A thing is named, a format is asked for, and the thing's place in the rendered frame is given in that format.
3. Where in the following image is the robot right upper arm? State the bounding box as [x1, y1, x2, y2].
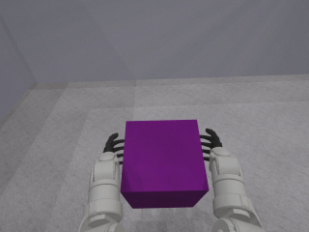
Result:
[211, 217, 265, 232]

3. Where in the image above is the right robot hand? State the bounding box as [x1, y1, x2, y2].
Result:
[200, 129, 222, 161]

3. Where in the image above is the left robot hand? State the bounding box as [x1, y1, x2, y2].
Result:
[103, 132, 125, 165]

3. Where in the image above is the carton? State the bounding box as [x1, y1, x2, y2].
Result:
[120, 119, 210, 209]

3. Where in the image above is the right robot forearm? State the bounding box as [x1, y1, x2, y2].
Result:
[209, 147, 266, 232]

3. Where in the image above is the robot left upper arm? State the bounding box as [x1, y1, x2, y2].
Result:
[84, 221, 126, 232]

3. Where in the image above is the left robot forearm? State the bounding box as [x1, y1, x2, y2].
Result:
[78, 152, 123, 232]

